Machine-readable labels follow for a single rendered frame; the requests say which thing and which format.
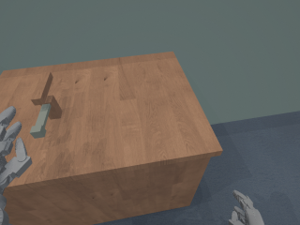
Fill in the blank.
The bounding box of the robot left forearm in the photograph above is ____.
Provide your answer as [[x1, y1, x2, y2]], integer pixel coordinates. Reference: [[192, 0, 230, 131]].
[[0, 194, 9, 225]]

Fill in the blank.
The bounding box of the robot right hand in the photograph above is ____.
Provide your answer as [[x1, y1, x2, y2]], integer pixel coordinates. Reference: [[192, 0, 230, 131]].
[[229, 190, 264, 225]]

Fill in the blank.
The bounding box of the robot left hand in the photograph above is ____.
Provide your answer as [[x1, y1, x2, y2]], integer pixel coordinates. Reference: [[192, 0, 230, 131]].
[[0, 106, 33, 195]]

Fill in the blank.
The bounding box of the tap lever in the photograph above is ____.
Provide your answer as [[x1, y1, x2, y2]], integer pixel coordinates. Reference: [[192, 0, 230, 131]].
[[29, 103, 51, 139]]

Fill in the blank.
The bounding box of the counter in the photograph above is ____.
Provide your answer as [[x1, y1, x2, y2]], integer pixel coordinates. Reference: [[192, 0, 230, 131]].
[[0, 52, 223, 225]]

